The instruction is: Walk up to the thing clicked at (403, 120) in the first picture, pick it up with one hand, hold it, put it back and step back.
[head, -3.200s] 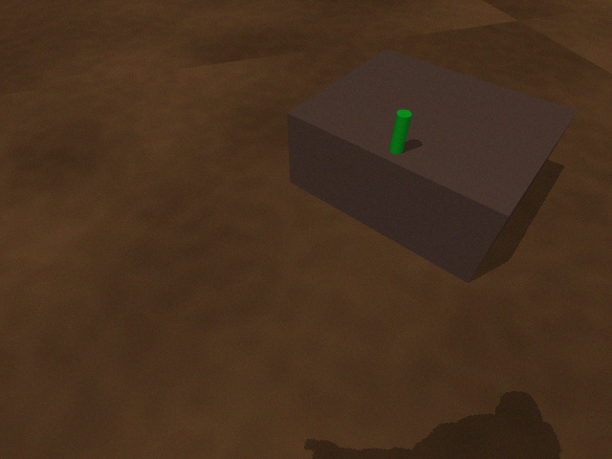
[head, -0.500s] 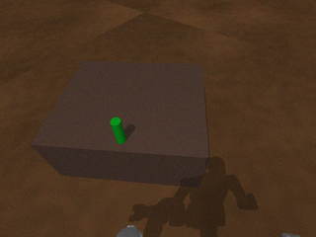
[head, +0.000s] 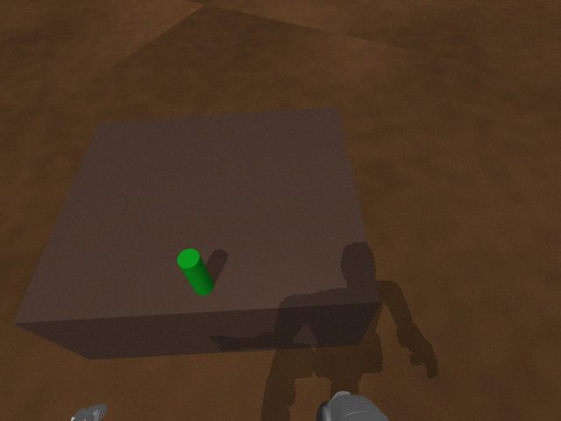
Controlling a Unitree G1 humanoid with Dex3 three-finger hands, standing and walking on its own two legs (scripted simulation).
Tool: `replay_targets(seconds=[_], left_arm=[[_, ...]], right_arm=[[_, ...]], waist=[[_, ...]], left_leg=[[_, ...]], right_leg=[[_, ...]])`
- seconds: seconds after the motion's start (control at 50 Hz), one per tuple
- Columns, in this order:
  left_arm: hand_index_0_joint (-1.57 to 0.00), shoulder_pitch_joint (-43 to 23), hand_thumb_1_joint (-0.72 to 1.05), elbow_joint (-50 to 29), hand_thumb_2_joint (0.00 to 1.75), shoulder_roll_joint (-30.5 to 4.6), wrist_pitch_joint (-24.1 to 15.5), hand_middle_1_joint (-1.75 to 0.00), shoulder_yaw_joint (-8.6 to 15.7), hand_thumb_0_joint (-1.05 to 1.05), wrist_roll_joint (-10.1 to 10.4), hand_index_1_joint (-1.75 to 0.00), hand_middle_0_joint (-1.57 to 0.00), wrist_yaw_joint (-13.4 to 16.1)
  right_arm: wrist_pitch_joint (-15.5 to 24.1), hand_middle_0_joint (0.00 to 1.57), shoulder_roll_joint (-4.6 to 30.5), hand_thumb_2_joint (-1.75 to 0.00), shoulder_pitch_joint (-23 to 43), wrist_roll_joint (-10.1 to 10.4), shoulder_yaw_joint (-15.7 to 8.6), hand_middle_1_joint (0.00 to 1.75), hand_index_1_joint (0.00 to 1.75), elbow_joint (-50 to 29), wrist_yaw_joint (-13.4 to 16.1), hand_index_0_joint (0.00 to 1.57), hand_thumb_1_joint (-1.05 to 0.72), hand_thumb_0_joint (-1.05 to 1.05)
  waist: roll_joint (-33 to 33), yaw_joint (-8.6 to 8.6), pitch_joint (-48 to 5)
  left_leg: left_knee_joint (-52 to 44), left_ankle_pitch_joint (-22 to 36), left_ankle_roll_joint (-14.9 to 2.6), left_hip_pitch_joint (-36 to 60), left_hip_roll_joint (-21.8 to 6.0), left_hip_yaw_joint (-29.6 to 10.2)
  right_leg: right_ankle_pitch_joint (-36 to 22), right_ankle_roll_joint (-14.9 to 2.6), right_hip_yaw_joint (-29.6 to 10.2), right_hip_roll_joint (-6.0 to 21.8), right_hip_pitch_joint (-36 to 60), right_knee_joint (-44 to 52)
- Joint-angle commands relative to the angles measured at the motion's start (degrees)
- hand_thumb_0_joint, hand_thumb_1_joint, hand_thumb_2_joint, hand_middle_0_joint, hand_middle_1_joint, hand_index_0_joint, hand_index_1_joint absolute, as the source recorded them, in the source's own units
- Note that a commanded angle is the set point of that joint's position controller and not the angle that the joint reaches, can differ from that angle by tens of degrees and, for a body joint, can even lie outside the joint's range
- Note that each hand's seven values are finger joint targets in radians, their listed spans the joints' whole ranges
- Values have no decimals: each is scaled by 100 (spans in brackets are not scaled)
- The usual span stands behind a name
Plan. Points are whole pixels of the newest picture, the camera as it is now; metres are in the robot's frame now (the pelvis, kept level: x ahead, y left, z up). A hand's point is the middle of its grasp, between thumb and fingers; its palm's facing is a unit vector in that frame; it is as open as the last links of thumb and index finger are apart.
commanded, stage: walk up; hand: left
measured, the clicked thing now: (196, 273) +0.48 +0.22 -0.28
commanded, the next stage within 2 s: stand in 1.64 s
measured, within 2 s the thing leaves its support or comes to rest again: neither
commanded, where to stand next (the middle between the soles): +0.10 +0.01 m, yaw +2 degrees
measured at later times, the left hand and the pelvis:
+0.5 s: hand out of the picture +0.11 +0.30 -0.15, palm faces -0.01 -0.93 -0.36, open 7.4 cm; pelvis +0.02 +0.03 +0.00, yaw +0 degrees
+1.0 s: hand out of the picture +0.14 +0.29 -0.13, palm faces +0.02 -0.94 -0.33, open 7.4 cm; pelvis +0.04 +0.03 +0.02, yaw +2 degrees
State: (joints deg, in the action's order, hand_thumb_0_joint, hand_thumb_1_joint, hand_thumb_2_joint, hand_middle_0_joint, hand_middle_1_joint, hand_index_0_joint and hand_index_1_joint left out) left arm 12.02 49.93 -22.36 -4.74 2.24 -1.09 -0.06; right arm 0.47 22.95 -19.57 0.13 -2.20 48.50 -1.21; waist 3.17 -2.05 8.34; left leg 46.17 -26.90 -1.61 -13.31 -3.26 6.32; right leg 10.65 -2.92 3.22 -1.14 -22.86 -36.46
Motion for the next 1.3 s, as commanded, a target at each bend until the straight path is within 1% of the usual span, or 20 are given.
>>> replay_targets(seconds=[0.0, 0.04, 0.06, 0.12, 0.18, 0.2, 0.22, 0.24, 0.26, 0.28, 0.32, 0.36, 0.4, 0.44, 0.46, 0.62, 0.7, 0.9, 1.06, 1.28], left_arm=[[-20, 394, 90, -322, 90, -1679, 11, -30, 425, 0, 111, -30, -20, 181], [-20, 104, 90, -371, 90, -1371, 38, -30, 294, 0, 80, -30, -20, 182], [-20, -27, 90, -341, 90, -1331, 51, -30, 273, 0, 41, -30, -20, 181], [-20, -301, 90, -288, 90, -1323, 122, -30, 275, 0, -18, -30, -20, 154], [-20, -669, 90, -277, 90, -1257, 294, -30, 270, 0, 68, -30, -20, 103], [-20, -618, 90, -296, 90, -1115, 364, -30, 235, 0, 97, -30, -20, 86], [-20, -636, 90, -285, 90, -1010, 418, -30, 217, 0, 122, -30, -20, 70], [-20, -572, 90, -211, 90, -948, 482, -30, 218, 0, 126, -30, -20, 45], [-20, -573, 90, -29, 90, -1129, 534, -30, 312, 0, 107, -30, -20, 54], [-20, -446, 90, 96, 90, -1178, 540, -30, 353, 0, 72, -30, -20, 41], [-20, -384, 90, 213, 90, -1058, 513, -30, 345, 0, 56, -30, -20, -27], [-20, -417, 90, 276, 90, -1118, 483, -30, 350, 0, 38, -30, -20, -54], [-20, -626, 90, 285, 90, -1196, 477, -30, 345, 0, 22, -30, -20, -63], [-20, -785, 90, 316, 90, -1231, 495, -30, 312, 0, 3, -30, -20, -83], [-20, -898, 90, 320, 90, -1256, 496, -30, 302, 0, -8, -30, -20, -95], [-20, -849, 90, 599, 90, -1242, 445, -30, 243, 0, 20, -30, -20, -99], [-20, -829, 90, 651, 90, -1169, 453, -30, 221, 0, 68, -30, -20, -77], [-20, -1056, 90, 753, 90, -1105, 521, -30, 232, 0, 78, -30, -20, -89], [-20, -1189, 90, 794, 90, -1077, 503, -30, 249, 0, 43, -30, -20, -99], [-20, -1219, 90, 833, 90, -1043, 515, -30, 266, 0, 34, -30, -20, -118]], right_arm=[[3, 20, 1205, -90, -200, -13, -308, 30, 30, -334, 214, 20, -90, 0], [-10, 20, 1122, -90, -132, 35, -263, 30, 30, -130, 162, 20, -90, 0], [1, 20, 1049, -90, -219, 47, -226, 30, 30, 0, 150, 20, -90, 0], [72, 20, 929, -90, -286, 21, -183, 30, 30, 241, 171, 20, -90, 0], [172, 20, 931, -90, -208, -29, -216, 30, 30, 461, 220, 20, -90, 0], [207, 20, 1092, -90, -51, -90, -262, 30, 30, 448, 245, 20, -90, 0], [228, 20, 1341, -90, 186, -139, -324, 30, 30, 376, 269, 20, -90, 0], [248, 20, 1641, -90, 633, -152, -366, 30, 30, 258, 274, 20, -90, 0], [241, 20, 1801, -90, 985, -99, -376, 30, 30, 267, 257, 20, -90, 0], [229, 20, 1707, -90, 1260, -126, -347, 30, 30, 247, 247, 20, -90, 0], [234, 20, 1515, -90, 1361, -131, -280, 30, 30, 254, 247, 20, -90, 0], [227, 20, 1424, -90, 1330, -89, -249, 30, 30, 339, 236, 20, -90, 0], [187, 20, 1304, -90, 1233, -68, -211, 30, 30, 425, 222, 20, -90, 0], [134, 20, 1230, -90, 1182, -88, -200, 30, 30, 499, 205, 20, -90, 0], [130, 20, 1252, -90, 1165, -97, -213, 30, 30, 550, 202, 20, -90, 0], [202, 20, 1284, -90, 1198, -29, -136, 30, 30, 756, 208, 20, -90, 0], [210, 20, 1307, -90, 1272, 0, -115, 30, 30, 833, 227, 20, -90, 0], [179, 20, 1256, -90, 1543, -39, -72, 30, 30, 1002, 209, 20, -90, 0], [209, 20, 1202, -90, 1603, -49, -54, 30, 30, 1045, 203, 20, -90, 0], [183, 20, 1174, -90, 1635, -56, -56, 30, 30, 1054, 192, 20, -90, 0]], waist=[[-958, 393, -1166], [-810, 230, -925], [-1054, 171, -944], [-1404, 149, -1152], [-1269, -12, -1244], [-1052, 51, -1184], [-596, 109, -1050], [-117, 261, -804], [308, 317, -632], [303, 440, -475], [364, 487, -476], [419, 444, -674], [125, 325, -741], [-39, 229, -593], [-108, 188, -598], [-518, 212, -1255], [-501, 243, -1404], [-421, 285, -1052], [-358, 266, -1230], [-358, 255, -1066]], left_leg=[[1398, -1329, -37, -1434, 36, -814], [992, -779, -16, -1248, -33, -929], [655, -395, 15, -1063, -20, -800], [-295, 223, 140, -476, 68, -567], [-1470, 1619, 159, 185, 276, -293], [-1608, 1948, 83, 296, 100, -596], [-1793, 1764, -84, 117, -374, -1210], [-2363, 972, -488, -458, -1116, -2351], [-2538, 519, -889, -1278, -1484, -2576], [-2517, 325, -938, -1685, -1464, -2540], [-2276, 562, -566, -1479, -938, -1790], [-1875, 862, -279, -1208, -616, -1492], [-1733, 335, -184, -1098, -352, -1315], [-1781, -351, -159, -763, -219, -1226], [-1775, -259, -164, -651, -210, -1228], [-1709, 1404, -188, -225, -277, -1162], [-1705, 1963, -188, -70, -312, -1145], [-2135, 1462, -134, -356, -327, -1271], [-2243, 1808, -87, -282, -343, -1249], [-2432, 1430, -65, -276, -280, -1252]], right_leg=[[-381, -1554, -3225, 2349, 1629, 1465], [-173, -1044, -2238, 1731, 1121, 1440], [-293, -918, -1957, 1567, 903, 1389], [-1306, -841, -1359, 1343, 654, 1003], [-855, -570, -956, 1082, 332, 376], [-513, -389, -998, 1029, 17, 236], [101, -218, -825, 783, -235, 61], [1036, 35, -700, 421, -286, -211], [1596, 57, -424, 263, 493, -775], [1567, 42, -557, 348, 830, -885], [1102, -56, -491, 324, 765, -222], [498, -108, -657, 485, 814, 300], [936, -207, -1108, 701, 632, 685], [2101, -224, -1360, 841, 59, 1152], [2256, -192, -1351, 838, 4, 1240], [52, -136, -1067, 870, 777, 944], [-423, -123, -940, 890, 942, 881], [375, -21, -900, 862, 963, 1160], [-58, -3, -751, 891, 1349, 1266], [421, 49, -744, 893, 1294, 1571]])
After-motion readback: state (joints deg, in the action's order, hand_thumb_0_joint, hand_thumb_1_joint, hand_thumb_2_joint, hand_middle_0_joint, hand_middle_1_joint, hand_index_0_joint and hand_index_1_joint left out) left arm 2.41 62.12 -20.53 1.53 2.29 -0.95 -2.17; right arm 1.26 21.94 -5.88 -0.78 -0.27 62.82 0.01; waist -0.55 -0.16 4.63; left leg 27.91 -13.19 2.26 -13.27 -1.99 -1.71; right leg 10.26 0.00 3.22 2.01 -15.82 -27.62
